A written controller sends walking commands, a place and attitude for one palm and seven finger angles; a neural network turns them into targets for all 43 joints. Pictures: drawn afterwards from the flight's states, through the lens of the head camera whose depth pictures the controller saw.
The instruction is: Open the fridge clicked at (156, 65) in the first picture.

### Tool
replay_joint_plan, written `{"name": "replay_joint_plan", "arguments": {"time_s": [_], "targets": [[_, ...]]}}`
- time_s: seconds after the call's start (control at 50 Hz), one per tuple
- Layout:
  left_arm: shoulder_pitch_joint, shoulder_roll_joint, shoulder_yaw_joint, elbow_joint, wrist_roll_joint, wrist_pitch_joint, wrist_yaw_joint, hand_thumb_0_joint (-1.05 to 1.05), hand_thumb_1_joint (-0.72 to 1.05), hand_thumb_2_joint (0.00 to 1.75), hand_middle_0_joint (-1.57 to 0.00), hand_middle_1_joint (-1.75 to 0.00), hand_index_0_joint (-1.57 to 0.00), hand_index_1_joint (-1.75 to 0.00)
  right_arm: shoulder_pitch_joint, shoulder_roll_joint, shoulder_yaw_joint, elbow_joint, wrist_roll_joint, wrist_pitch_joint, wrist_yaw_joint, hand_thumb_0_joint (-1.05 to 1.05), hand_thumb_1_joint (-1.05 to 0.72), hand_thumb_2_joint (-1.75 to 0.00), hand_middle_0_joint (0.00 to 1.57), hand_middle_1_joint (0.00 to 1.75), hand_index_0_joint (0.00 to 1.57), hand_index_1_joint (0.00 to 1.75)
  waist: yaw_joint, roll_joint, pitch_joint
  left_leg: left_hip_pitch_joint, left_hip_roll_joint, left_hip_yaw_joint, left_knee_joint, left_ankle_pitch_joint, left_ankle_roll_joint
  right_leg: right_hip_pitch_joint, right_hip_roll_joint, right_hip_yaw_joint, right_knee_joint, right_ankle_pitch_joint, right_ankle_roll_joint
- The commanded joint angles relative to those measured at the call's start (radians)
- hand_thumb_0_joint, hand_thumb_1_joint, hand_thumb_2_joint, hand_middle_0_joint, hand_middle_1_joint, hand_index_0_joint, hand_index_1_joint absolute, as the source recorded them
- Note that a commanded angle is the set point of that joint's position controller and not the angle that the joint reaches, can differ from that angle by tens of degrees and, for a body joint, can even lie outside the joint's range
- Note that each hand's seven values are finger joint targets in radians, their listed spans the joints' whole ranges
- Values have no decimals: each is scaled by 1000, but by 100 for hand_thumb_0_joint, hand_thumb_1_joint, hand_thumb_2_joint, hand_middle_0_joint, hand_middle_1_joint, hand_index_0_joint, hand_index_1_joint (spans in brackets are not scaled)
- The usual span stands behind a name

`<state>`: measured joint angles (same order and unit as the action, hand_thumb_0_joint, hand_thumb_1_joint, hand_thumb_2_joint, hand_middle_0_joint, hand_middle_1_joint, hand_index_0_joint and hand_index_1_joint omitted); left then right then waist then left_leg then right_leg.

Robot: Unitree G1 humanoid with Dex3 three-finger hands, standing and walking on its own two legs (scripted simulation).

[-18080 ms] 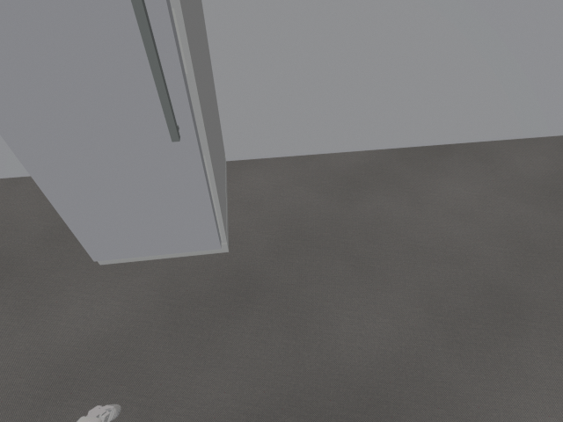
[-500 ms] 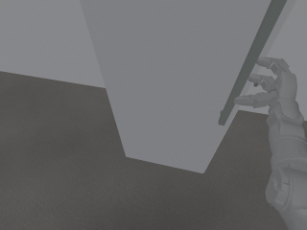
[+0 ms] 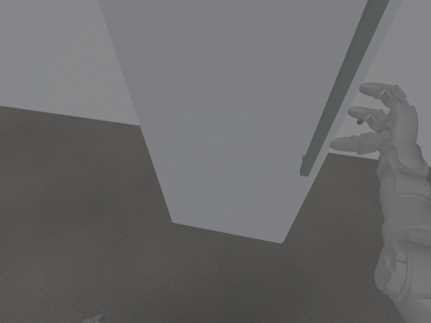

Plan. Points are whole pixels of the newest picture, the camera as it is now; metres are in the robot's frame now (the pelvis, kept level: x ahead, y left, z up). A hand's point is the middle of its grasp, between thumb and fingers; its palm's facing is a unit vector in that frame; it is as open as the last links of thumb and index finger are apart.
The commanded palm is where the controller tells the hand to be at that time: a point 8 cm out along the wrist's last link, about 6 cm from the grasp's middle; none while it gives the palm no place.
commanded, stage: move the hooked fingers beside the handle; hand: right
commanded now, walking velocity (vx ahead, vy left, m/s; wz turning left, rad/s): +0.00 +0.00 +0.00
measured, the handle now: (329, 105) +0.52 -0.14 +0.13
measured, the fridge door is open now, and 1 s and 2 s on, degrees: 0 0 0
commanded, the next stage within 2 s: feel for the door with the fingertips in 1.30 s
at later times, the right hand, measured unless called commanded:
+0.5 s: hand (372, 126) +0.46 -0.21 +0.14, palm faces +0.11 +0.99 +0.00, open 14.0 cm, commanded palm +0.43 -0.26 +0.14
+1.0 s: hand (373, 127) +0.45 -0.20 +0.15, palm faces +0.11 +0.99 +0.00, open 14.0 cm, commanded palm +0.42 -0.26 +0.14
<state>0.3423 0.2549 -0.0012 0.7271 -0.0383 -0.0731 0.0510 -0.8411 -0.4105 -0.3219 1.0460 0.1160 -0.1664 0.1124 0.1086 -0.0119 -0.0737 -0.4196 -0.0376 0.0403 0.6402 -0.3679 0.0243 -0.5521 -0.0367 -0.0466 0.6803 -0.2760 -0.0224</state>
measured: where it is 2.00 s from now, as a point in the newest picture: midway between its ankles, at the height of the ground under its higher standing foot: outside the picture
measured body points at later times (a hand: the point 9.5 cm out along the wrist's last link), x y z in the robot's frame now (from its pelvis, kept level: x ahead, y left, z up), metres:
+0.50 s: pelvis +0.00 +0.00 +0.00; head +0.03 -0.01 +0.45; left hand +0.05 +0.27 -0.11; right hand +0.45 -0.26 +0.14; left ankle -0.03 +0.11 -0.72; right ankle +0.04 -0.10 -0.72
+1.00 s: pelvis -0.01 +0.00 +0.00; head +0.02 -0.01 +0.45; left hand +0.05 +0.27 -0.11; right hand +0.44 -0.26 +0.15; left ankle -0.03 +0.11 -0.72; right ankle +0.04 -0.10 -0.72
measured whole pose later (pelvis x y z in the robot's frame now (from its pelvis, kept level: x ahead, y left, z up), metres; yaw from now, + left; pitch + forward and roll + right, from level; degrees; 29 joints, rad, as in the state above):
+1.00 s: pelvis -0.01 +0.00 +0.00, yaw +0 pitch +7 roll +2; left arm 0.34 0.26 -0.01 0.72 -0.05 -0.06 0.06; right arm -0.80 -0.44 -0.33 1.02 0.13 -0.16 0.15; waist 0.10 -0.02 -0.07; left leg -0.40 -0.04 0.04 0.63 -0.36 0.03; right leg -0.53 -0.04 -0.04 0.67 -0.26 -0.02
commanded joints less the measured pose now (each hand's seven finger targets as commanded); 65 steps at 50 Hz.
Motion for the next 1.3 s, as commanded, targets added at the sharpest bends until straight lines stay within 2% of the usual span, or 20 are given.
{"name": "replay_joint_plan", "arguments": {"time_s": [0.0,0.1,0.16,0.2,0.22,0.28,0.36,0.44,0.52,0.58,0.64,0.72,0.82,0.84,0.86,1.06,1.16,1.2,1.22,1.28], "targets": [[72,172,57,-93,-3,-25,10,0,90,90,-20,-30,-20,-30,-471,-224,-13,-253,10,-79,9,0,50,-30,30,120,30,120,-1,-65,-359,-20,-10,-30,-78,350,-8,364,14,74,-34,285,-8],[72,176,56,-93,-6,-18,13,0,90,90,-20,-30,-20,-30,-443,-248,-39,-233,21,-61,13,0,50,-30,30,120,30,120,-4,-20,-319,-11,-12,-29,-89,340,-10,329,14,72,-43,263,-12],[67,173,59,-103,-9,-19,15,0,90,90,-20,-30,-20,-30,-439,-254,-43,-286,20,-61,19,0,50,-30,30,120,30,120,-10,-56,-356,-4,-11,-33,-89,365,-11,359,13,68,-44,292,-11],[66,172,56,-98,-7,-16,16,0,90,90,-20,-30,-20,-30,-445,-240,-25,-292,23,-62,22,0,50,-30,30,120,30,120,0,-46,-325,-5,-11,-32,-91,362,-10,349,14,68,-41,284,-14],[66,176,61,-97,-10,-17,17,0,90,90,-20,-30,-20,-30,-438,-274,-54,-302,23,-66,23,0,50,-30,30,120,30,120,-12,-49,-347,3,-11,-36,-90,374,-10,358,13,69,-43,294,-12],[48,166,56,-102,-14,-17,18,0,90,90,-20,-30,-20,-30,-404,-199,5,-291,30,-50,33,0,50,-30,30,120,30,120,-4,-58,-306,-21,-14,-29,-99,336,-9,359,13,68,-49,264,-11],[59,179,53,-98,-13,-15,25,0,90,90,-20,-30,-20,-30,-455,-306,-66,-277,31,-46,35,0,50,-30,30,120,30,120,-9,-42,-311,5,-5,-41,-107,326,-13,311,18,65,-60,226,-15],[54,175,54,-94,-10,-19,24,0,90,90,-20,-30,-20,-30,-464,-269,-28,-285,25,-67,40,0,50,-30,30,120,30,120,3,-80,-320,-31,-8,-36,-100,312,-10,359,13,72,-46,239,-11],[46,174,56,-107,-17,-23,22,0,90,90,-20,-30,-20,-30,-409,-240,-18,-312,44,-71,57,0,50,-30,30,120,30,120,-14,-76,-356,-8,-10,-31,-94,331,-7,378,13,75,-51,268,-8],[36,173,56,-103,-19,-21,21,0,90,90,-20,-30,-20,-30,-394,-200,10,-289,48,-41,54,0,50,-30,30,120,30,120,-9,-61,-297,-38,-12,-24,-105,289,-7,365,11,79,-56,230,-8],[33,179,52,-107,-18,-16,25,0,90,90,-20,-30,-20,-30,-375,-257,-43,-258,48,-23,35,0,50,-30,30,120,30,120,-18,2,-276,-5,-5,-31,-112,295,-12,307,16,70,-64,202,-15],[30,170,50,-108,-16,-21,22,0,90,90,-20,-30,-20,-30,-465,-247,-15,-343,24,-61,16,0,50,-30,30,120,30,120,-5,-80,-313,-29,-5,-36,-106,280,-9,358,15,76,-61,211,-11],[31,176,47,-100,-15,-23,24,0,90,90,-20,-30,-20,-30,-436,-285,-51,-279,33,-67,25,0,50,-30,30,120,30,120,-14,-30,-307,-3,-4,-39,-108,289,-11,322,16,72,-63,198,-14],[23,170,45,-101,-16,-23,24,0,90,90,-20,-30,-20,-30,-430,-248,-17,-247,30,-57,33,0,50,-30,30,120,30,120,-3,-31,-273,-15,-4,-40,-111,286,-13,310,19,65,-59,182,-14],[35,175,48,-99,-15,-23,25,0,90,90,-20,-30,-20,-30,-457,-284,-44,-259,29,-60,33,0,50,-30,30,120,30,120,-6,-28,-291,-14,-3,-41,-112,283,-15,311,17,69,-61,182,-14],[48,180,49,-101,-18,-22,26,0,90,90,-20,-30,-20,-30,-455,-286,-38,-240,42,-60,62,0,50,-30,30,120,30,120,3,-30,-290,-19,-4,-43,-113,280,-17,301,17,67,-58,180,-16],[53,181,53,-93,-16,-27,26,0,90,90,-20,-30,-20,-30,-510,-277,-23,-282,42,-70,60,0,50,-30,30,120,30,120,8,-84,-322,-48,-5,-40,-111,254,-12,345,12,78,-56,185,-12],[53,179,55,-95,-13,-29,24,0,90,90,-20,-30,-20,-30,-460,-260,-23,-293,45,-75,56,0,50,-30,30,120,30,120,-4,-84,-347,-35,-10,-33,-102,275,-8,370,12,78,-50,223,-12],[54,182,58,-96,-14,-30,23,0,90,90,-20,-30,-20,-30,-435,-297,-60,-291,45,-75,53,0,50,-30,30,120,30,120,-18,-77,-361,-24,-10,-36,-101,284,-8,367,11,78,-51,229,-10],[46,177,53,-98,-15,-26,22,0,90,90,-20,-30,-20,-30,-410,-264,-33,-259,40,-56,53,0,50,-30,30,120,30,120,-11,-58,-307,-30,-11,-32,-104,282,-10,336,13,72,-55,213,-12]]}}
